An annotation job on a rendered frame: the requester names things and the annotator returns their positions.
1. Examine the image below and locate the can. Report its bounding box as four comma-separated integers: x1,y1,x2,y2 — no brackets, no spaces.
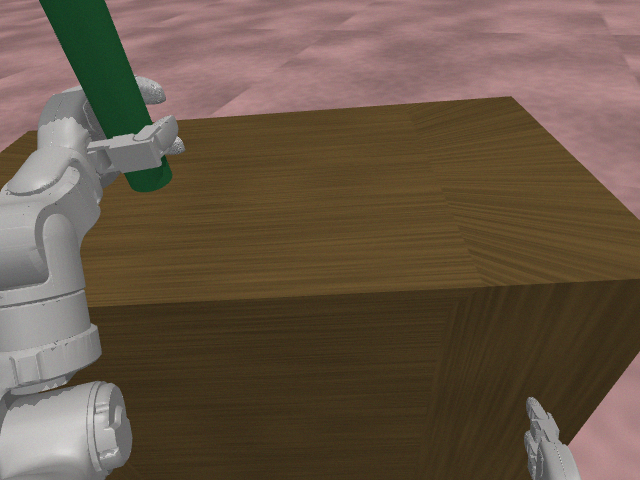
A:
39,0,173,192

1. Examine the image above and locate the right robot hand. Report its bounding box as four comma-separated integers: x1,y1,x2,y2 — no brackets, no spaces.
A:
524,397,582,480

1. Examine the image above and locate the left robot hand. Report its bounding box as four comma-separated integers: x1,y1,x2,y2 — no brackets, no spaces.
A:
37,75,185,189

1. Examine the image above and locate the left robot arm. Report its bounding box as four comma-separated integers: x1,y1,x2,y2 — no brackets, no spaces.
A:
0,146,132,480

